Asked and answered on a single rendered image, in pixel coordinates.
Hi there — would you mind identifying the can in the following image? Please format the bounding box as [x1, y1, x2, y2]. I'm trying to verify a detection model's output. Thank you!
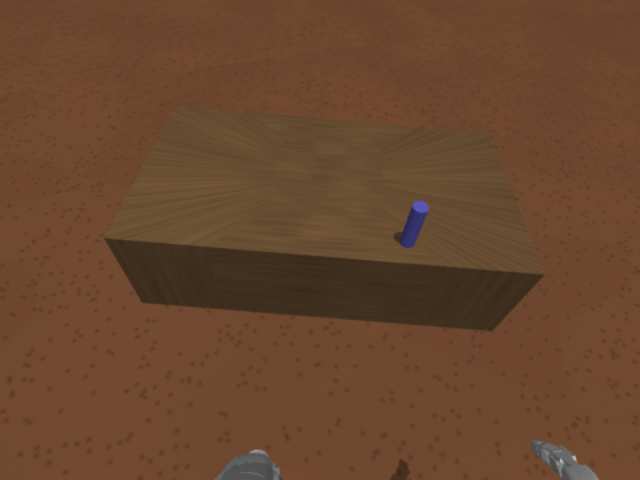
[400, 201, 429, 248]

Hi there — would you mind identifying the right robot hand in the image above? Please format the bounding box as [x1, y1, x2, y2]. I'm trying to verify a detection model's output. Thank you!
[531, 440, 599, 480]

